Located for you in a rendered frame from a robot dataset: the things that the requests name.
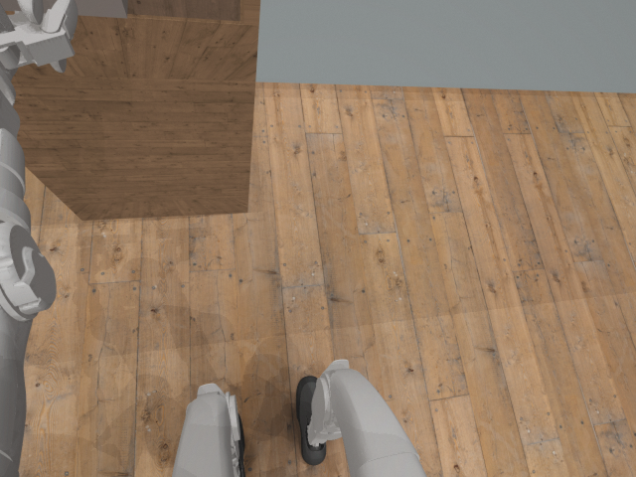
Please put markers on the robot left upper arm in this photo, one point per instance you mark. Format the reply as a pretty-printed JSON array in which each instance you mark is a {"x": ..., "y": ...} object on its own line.
[{"x": 27, "y": 286}]

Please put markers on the cabinet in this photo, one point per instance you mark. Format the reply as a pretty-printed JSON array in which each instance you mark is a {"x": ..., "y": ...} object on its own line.
[{"x": 152, "y": 117}]

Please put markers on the robot right shin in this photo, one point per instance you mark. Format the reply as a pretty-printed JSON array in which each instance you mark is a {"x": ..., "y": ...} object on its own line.
[{"x": 318, "y": 431}]

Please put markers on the drawer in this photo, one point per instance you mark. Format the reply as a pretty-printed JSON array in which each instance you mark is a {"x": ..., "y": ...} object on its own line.
[{"x": 200, "y": 9}]

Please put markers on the robot left hand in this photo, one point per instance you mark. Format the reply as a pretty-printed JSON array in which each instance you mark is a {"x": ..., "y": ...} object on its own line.
[{"x": 37, "y": 37}]

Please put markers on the robot right foot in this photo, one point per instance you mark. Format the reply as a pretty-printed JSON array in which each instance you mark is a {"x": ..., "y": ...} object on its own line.
[{"x": 312, "y": 454}]

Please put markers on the robot left forearm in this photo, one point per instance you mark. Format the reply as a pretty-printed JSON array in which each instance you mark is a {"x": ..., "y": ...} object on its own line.
[{"x": 12, "y": 160}]

